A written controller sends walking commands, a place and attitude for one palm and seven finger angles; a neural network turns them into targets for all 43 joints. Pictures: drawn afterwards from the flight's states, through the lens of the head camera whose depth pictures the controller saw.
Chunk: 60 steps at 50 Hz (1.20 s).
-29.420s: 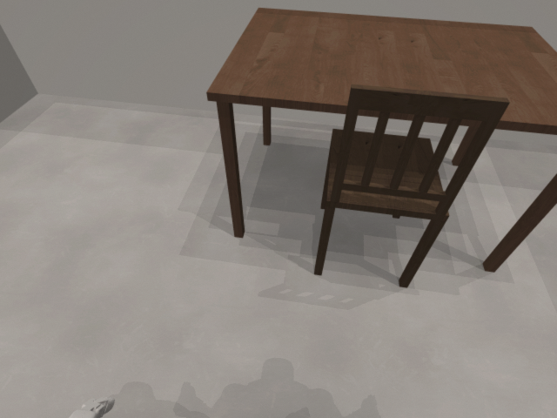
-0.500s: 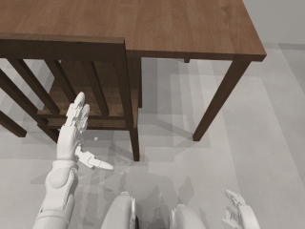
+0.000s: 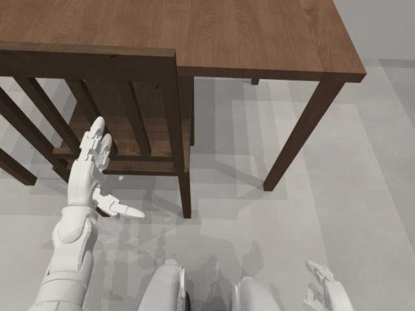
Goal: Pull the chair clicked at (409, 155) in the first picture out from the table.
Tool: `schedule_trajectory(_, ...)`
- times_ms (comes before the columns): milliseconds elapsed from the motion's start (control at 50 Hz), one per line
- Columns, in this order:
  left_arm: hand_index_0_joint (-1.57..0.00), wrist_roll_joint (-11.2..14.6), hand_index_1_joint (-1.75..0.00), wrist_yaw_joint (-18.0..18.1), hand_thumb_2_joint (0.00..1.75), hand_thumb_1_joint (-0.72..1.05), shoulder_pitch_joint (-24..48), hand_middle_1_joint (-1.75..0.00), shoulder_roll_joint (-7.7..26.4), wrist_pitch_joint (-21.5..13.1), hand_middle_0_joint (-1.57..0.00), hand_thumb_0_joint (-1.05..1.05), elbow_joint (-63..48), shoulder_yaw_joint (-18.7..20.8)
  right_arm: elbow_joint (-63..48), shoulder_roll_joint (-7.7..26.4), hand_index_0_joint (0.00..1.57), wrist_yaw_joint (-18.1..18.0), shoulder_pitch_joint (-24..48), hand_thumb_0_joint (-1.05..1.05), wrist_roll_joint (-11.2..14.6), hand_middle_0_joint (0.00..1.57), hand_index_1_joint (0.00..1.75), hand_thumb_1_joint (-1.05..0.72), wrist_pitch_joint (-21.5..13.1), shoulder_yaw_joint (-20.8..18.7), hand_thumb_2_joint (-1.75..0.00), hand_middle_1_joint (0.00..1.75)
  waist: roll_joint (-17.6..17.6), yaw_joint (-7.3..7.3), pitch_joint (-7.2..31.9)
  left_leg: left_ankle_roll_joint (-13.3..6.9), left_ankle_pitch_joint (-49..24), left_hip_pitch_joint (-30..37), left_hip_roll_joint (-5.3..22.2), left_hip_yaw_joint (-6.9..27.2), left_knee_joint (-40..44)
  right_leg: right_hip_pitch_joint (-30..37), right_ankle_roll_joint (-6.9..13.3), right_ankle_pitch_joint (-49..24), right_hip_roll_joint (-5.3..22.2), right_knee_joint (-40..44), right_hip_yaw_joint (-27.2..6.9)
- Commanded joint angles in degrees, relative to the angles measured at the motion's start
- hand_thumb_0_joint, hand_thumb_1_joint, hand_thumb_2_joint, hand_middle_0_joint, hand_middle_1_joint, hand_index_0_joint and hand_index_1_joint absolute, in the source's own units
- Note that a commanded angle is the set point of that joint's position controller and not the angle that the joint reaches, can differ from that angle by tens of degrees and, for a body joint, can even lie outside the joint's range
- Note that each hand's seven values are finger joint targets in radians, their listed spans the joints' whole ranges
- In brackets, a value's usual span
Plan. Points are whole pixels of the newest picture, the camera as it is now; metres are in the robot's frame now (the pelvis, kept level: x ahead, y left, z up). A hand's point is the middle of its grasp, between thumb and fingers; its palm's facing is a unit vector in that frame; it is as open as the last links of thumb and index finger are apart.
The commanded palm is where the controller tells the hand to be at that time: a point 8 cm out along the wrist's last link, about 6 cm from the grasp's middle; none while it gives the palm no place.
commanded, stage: aim the fingers beside a spindle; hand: left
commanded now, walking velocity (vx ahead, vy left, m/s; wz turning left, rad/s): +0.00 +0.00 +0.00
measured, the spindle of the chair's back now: (96, 121) +0.49 +0.27 +0.02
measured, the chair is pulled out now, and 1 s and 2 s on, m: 0.00 0.00 0.00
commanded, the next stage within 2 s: push the fingers through the gap in 0.68 s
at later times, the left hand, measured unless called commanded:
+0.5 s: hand (142, 194) +0.32 +0.14 +0.02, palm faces -0.07 -1.00 +0.01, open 17.0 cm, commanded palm +0.32 +0.20 +0.03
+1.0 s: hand (138, 175) +0.35 +0.15 +0.03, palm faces +0.04 -1.00 -0.05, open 17.0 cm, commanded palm +0.34 +0.20 +0.03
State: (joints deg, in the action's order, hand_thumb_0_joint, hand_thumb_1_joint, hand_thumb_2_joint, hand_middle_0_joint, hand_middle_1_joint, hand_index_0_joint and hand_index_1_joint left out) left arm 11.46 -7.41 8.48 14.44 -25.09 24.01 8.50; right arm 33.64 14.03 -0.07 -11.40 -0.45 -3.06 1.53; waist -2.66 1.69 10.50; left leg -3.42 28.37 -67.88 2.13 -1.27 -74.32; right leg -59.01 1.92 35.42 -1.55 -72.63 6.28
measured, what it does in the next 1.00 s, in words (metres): stands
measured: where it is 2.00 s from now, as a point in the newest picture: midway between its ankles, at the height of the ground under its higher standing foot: outside the picture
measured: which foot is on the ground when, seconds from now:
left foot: down 0.00-1.00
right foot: down 0.00-1.00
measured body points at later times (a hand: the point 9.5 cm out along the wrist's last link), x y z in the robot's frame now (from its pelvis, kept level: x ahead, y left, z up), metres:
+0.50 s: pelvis +0.00 +0.00 +0.00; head +0.10 +0.02 +0.44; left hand +0.32 +0.19 +0.02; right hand +0.16 -0.23 -0.10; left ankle +0.06 +0.08 -0.62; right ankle +0.00 -0.11 -0.62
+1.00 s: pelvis +0.00 -0.01 -0.01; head +0.11 +0.00 +0.43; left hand +0.35 +0.20 +0.04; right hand +0.16 -0.26 -0.11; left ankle +0.06 +0.08 -0.62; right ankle +0.00 -0.11 -0.62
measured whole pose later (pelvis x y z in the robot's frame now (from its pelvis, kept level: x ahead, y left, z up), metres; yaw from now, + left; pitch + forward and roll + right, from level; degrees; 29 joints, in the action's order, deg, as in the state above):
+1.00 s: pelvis +0.00 -0.01 -0.01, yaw +0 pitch +22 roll -3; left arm 8.8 -3.9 9.5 12.4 -28.9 24.3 7.0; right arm 34.3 14.2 -0.2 -11.1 -1.5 -3.1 1.1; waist -2.2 2.3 10.5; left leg -2.4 28.8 -69.1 2.5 -1.0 -75.4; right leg -60.6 3.0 36.4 -1.9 -74.5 6.4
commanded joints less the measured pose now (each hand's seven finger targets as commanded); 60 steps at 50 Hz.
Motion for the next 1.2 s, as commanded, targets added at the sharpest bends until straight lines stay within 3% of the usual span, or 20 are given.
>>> schedule_trajectory(0,-0.06,0.9,-0.08,-4.3,0.3,-0.5,5.3,-0.08,-0.7,-0.4,-0.06,0.0,-12.4,-5.8,-8.6,8.9,0.2,-0.5,-0.8,0.0,1.3,0.2,0.3,-0.9,-2.4,-3.9,-0.9,0.3,-0.1,1.77,20.1,2.1,-13.4,27.4,-0.2,6.8,11.1,1.8,0.1,-14.8,-0.2,12.0,-3.4)
schedule_trajectory(80,-0.06,0.1,-0.08,0.4,0.3,-0.5,8.7,-0.08,6.0,-3.2,-0.06,0.0,-20.0,0.8,-8.4,8.9,0.2,-0.9,-0.5,0.0,0.5,0.2,0.3,-0.9,-2.7,-3.9,-0.9,0.3,-1.9,0.31,21.4,2.5,-15.3,29.8,-0.1,8.0,11.3,0.6,0.4,-14.7,-0.3,10.6,-3.1)
schedule_trajectory(160,-0.06,-2.4,-0.08,5.8,0.3,-0.5,9.5,-0.08,9.4,-6.4,-0.06,0.0,-20.4,5.3,-7.3,8.0,0.2,-0.5,-0.6,0.0,-0.4,0.2,0.3,-0.9,-2.4,-3.6,-0.9,0.3,-2.1,-0.23,20.4,2.7,-16.3,28.4,-0.3,7.9,10.6,0.4,0.6,-15.1,-0.6,9.2,-3.3)
schedule_trajectory(180,-0.06,-3.0,-0.08,6.1,0.3,-0.5,8.3,-0.08,7.3,-6.5,-0.06,0.0,-18.7,3.9,-7.5,7.6,0.2,-0.2,-0.3,0.0,-0.6,0.2,0.3,-0.9,-2.2,-3.5,-0.9,0.3,-2.1,-0.05,20.5,2.7,-15.6,28.6,-0.3,7.8,10.7,0.2,0.4,-14.7,-0.5,9.2,-3.3)
schedule_trajectory(240,-0.06,-3.2,-0.08,4.2,0.3,-0.5,6.9,-0.08,4.1,-5.0,-0.06,0.0,-12.6,0.6,-7.4,7.9,0.2,0.2,0.0,0.0,-0.2,0.2,0.3,-0.9,-1.6,-3.4,-0.9,0.3,-1.4,0.86,17.6,2.7,-11.5,26.3,-0.4,7.6,11.3,-0.4,0.4,-12.6,-0.6,10.2,-3.2)
schedule_trajectory(360,-0.06,-0.5,-0.08,-2.4,0.3,-0.5,5.3,-0.08,-2.6,-0.9,-0.06,0.0,-12.7,-7.9,-9.2,8.6,0.2,-0.2,-0.3,0.0,1.1,0.2,0.3,-0.9,-1.6,-3.6,-0.9,0.3,-0.5,2.01,19.0,2.3,-12.2,28.0,-0.2,7.8,11.6,0.5,0.4,-13.3,-0.4,11.7,-3.1)
schedule_trajectory(440,-0.06,-1.1,-0.08,1.2,0.3,-0.5,11.2,-0.08,2.7,-3.2,-0.06,0.0,-18.7,-3.1,-8.5,8.5,0.2,-0.8,-0.3,0.0,0.5,0.2,0.3,-0.9,-2.0,-3.8,-0.9,0.3,-1.3,1.49,20.1,2.3,-12.7,29.0,-0.2,8.1,11.1,-0.6,0.3,-13.1,-0.2,10.9,-3.2)
schedule_trajectory(460,-0.06,-1.7,-0.08,2.9,0.3,-0.5,12.2,-0.08,6.1,-4.2,-0.06,0.0,-20.0,0.2,-8.1,8.6,0.2,-0.9,-0.5,0.0,0.1,0.2,0.3,-0.9,-2.1,-3.7,-0.9,0.3,-1.6,0.93,20.2,2.4,-13.1,28.5,-0.2,8.2,10.8,-0.6,0.4,-13.2,-0.3,10.1,-3.2)
schedule_trajectory(560,-0.06,-3.9,-0.08,7.0,0.3,-0.5,12.0,-0.08,8.5,-6.6,-0.06,0.0,-16.5,4.3,-7.3,7.6,0.2,-0.4,-0.1,0.0,-0.6,0.2,0.3,-0.9,-1.6,-3.3,-0.9,0.3,-2.4,0.18,20.5,2.5,-13.0,26.8,-0.6,7.4,10.3,0.5,0.6,-13.3,-0.6,9.5,-3.8)
schedule_trajectory(580,-0.06,-3.9,-0.08,6.6,0.3,-0.5,9.9,-0.08,6.5,-6.2,-0.06,0.0,-15.1,2.9,-7.6,7.5,0.2,-0.1,0.1,0.0,-0.6,0.2,0.3,-0.9,-1.5,-3.2,-0.9,0.3,-3.5,-0.17,21.3,2.6,-13.7,27.3,-0.8,6.9,10.4,1.0,0.6,-14.0,-0.5,9.7,-3.8)
schedule_trajectory(600,-0.06,-3.7,-0.08,5.6,0.3,-0.5,9.5,-0.08,4.5,-5.3,-0.06,0.0,-13.3,0.7,-7.6,7.6,0.2,0.1,0.1,0.0,-0.4,0.2,0.3,-0.9,-1.3,-3.2,-0.9,0.3,-2.4,0.72,20.6,2.6,-13.4,27.4,-0.6,7.0,10.6,0.7,0.4,-14.2,-0.5,10.1,-3.6)
schedule_trajectory(660,-0.06,-2.0,-0.08,1.3,0.3,-0.5,3.7,-0.08,0.1,-1.7,-0.06,0.0,-8.0,-3.3,-8.5,8.2,0.2,0.3,-0.5,0.0,0.3,0.2,0.3,-0.9,-0.9,-3.4,-0.9,0.3,0.9,0.94,20.0,2.1,-12.9,24.8,-0.9,5.8,10.7,3.8,0.3,-15.5,-0.6,11.9,-4.1)
schedule_trajectory(720,-0.06,-0.6,-0.08,-2.0,0.3,-0.5,6.7,-0.08,-1.3,0.3,-0.06,0.0,-7.1,-6.0,-8.4,8.4,0.2,-0.1,-0.9,0.0,1.2,0.2,0.3,-0.9,-0.6,-3.4,-0.9,0.3,4.2,2.61,16.4,1.4,-10.0,20.6,-1.1,5.0,10.0,4.5,-0.3,-14.7,-0.3,13.4,-4.9)
schedule_trajectory(780,-0.06,0.2,-0.08,-1.1,0.3,-0.5,10.1,-0.08,4.0,-2.2,-0.06,0.0,-13.1,-1.0,-8.3,8.6,0.2,-0.8,-0.5,0.0,0.9,0.2,0.3,-0.9,-1.4,-3.7,-0.9,0.3,1.3,1.3,19.2,1.4,-11.8,22.1,-1.1,4.9,9.1,4.6,0.0,-15.8,-0.2,12.3,-5.3)
schedule_trajectory(860,-0.06,-1.4,-0.08,3.9,0.3,-0.5,16.4,-0.08,9.6,-8.1,-0.06,0.0,-19.3,4.7,-6.3,8.0,0.2,-0.9,-1.0,0.0,-0.6,0.2,0.3,-0.9,-2.5,-3.6,-0.9,0.3,-3.4,0.83,22.8,1.8,-16.8,25.3,-0.9,5.4,7.1,2.1,0.3,-18.0,-0.5,9.1,-5.1)
schedule_trajectory(900,-0.06,-2.4,-0.08,4.9,0.3,-0.5,16.2,-0.08,8.6,-9.1,-0.06,0.0,-15.1,4.4,-5.6,7.6,0.2,-0.5,-0.8,0.0,-0.9,0.2,0.3,-0.9,-2.5,-3.4,-0.9,0.3,-3.0,1.26,21.3,2.0,-16.0,24.2,-1.0,5.4,6.7,0.6,0.3,-17.3,-0.5,8.8,-5.0)
schedule_trajectory(960,-0.06,-2.8,-0.08,3.5,0.3,-0.5,16.1,-0.08,7.5,-7.2,-0.06,0.0,-8.2,3.3,-5.4,8.0,0.2,-0.3,-1.0,0.0,-0.7,0.2,0.3,-0.9,-2.2,-3.4,-0.9,0.3,-0.4,2.09,20.6,1.6,-12.6,19.8,-1.2,4.5,6.0,2.0,0.0,-16.0,-0.6,9.4,-5.9)
schedule_trajectory(1060,-0.06,-0.7,-0.08,-1.6,0.3,-0.5,16.4,-0.08,4.7,-0.9,-0.06,0.0,-4.9,0.0,-6.7,8.9,0.2,-0.5,-2.1,0.0,0.7,0.2,0.3,-0.9,-1.2,-3.6,-0.9,0.3,-0.8,2.06,23.2,1.6,-14.5,22.5,-1.1,4.4,7.7,4.6,-0.1,-19.0,-0.4,11.0,-6.0)
schedule_trajectory(1100,-0.06,0.5,-0.08,-2.2,0.3,-0.5,17.4,-0.08,5.6,-0.3,-0.06,0.0,-8.4,0.8,-6.8,9.0,0.2,-0.7,-2.2,0.0,0.9,0.2,0.3,-0.9,-1.1,-3.9,-0.9,0.3,-0.1,1.74,25.5,1.6,-17.0,24.1,-1.0,4.4,7.8,6.6,-0.3,-21.8,-0.2,11.4,-6.0)
schedule_trajectory(1180,-0.06,0.4,-0.08,0.0,0.3,-0.5,22.3,-0.08,8.1,-2.5,-0.06,0.0,-7.4,4.0,-5.3,8.4,0.2,-1.1,-2.7,0.0,0.5,0.2,0.3,-0.9,-1.4,-3.4,-0.9,0.3,1.5,2.46,22.1,1.3,-16.2,20.7,-1.0,4.2,7.0,5.9,-0.5,-21.4,-0.5,10.9,-6.1)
